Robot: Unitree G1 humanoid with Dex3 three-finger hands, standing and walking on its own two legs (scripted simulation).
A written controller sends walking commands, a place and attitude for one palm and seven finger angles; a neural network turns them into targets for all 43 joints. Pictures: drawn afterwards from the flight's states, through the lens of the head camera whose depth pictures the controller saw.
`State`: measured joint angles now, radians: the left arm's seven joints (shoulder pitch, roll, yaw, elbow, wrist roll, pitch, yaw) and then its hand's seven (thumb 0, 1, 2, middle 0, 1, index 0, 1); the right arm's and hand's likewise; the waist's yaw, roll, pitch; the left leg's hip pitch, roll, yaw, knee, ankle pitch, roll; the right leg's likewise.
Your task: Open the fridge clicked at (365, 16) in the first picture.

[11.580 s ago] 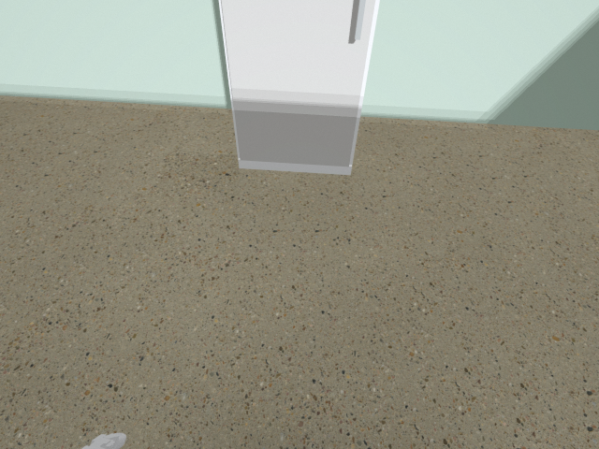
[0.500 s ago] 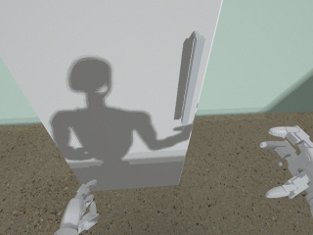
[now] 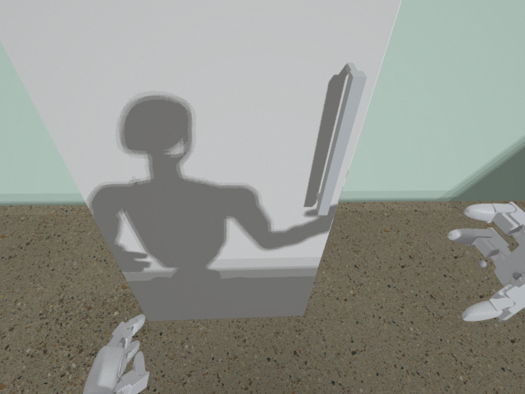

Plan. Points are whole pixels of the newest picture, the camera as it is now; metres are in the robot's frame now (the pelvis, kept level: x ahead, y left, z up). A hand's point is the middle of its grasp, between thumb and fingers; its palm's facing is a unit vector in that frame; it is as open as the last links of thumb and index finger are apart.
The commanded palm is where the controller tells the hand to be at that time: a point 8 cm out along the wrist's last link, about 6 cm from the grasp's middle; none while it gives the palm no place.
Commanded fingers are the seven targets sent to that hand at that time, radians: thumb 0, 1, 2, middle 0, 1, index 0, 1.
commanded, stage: raise the hand to about handle height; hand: right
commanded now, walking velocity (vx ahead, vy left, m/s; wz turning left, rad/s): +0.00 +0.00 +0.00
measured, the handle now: (334, 149) +0.51 -0.11 +0.12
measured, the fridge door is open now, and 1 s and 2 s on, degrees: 0 0 0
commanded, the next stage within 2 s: move the hooked fingers beside the handle in 0.20 s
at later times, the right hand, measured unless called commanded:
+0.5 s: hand (465, 253) +0.28 -0.26 +0.13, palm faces -0.02 +1.00 -0.05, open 13.9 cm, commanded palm +0.26 -0.30 +0.13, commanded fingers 0.00 0.50 -0.30 0.30 1.20 0.30 1.20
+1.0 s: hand (431, 221) +0.34 -0.23 +0.13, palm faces -0.04 +1.00 -0.03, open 13.9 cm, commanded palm +0.32 -0.28 +0.13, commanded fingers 0.00 0.50 -0.30 0.30 1.20 0.30 1.20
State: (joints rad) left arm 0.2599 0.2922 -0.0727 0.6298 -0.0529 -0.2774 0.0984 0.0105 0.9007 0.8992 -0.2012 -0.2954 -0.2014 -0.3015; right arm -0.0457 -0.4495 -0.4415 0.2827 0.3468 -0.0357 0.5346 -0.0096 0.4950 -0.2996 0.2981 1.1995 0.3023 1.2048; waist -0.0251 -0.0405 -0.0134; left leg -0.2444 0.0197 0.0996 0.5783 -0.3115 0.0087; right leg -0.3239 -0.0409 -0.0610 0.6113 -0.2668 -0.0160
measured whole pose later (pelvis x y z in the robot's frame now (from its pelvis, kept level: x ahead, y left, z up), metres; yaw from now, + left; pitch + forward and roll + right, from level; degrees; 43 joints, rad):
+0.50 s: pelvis +0.00 +0.01 +0.00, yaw +0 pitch -1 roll +1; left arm 0.24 0.28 -0.08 0.64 -0.06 -0.28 0.11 0.01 0.90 0.90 -0.20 -0.30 -0.20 -0.30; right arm -0.10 -0.43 -0.40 0.32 0.33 -0.04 0.52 -0.01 0.50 -0.30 0.30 1.20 0.30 1.20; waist -0.03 -0.05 -0.01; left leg -0.25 0.02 0.10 0.59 -0.32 0.02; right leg -0.33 -0.04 -0.05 0.61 -0.27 -0.01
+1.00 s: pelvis +0.01 +0.00 +0.00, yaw +0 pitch +1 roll +0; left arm 0.28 0.28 -0.06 0.65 -0.06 -0.25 0.11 0.01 0.90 0.90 -0.20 -0.30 -0.20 -0.30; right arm -0.27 -0.41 -0.35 0.45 0.28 -0.05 0.43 -0.01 0.50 -0.30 0.30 1.20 0.30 1.20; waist 0.00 -0.03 -0.02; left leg -0.29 0.02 0.09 0.60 -0.33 0.01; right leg -0.35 -0.04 -0.07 0.61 -0.27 -0.01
